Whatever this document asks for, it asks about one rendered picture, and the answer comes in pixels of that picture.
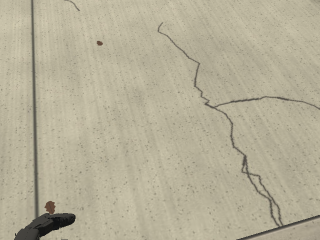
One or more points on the robot left hand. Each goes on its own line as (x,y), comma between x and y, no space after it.
(44,224)

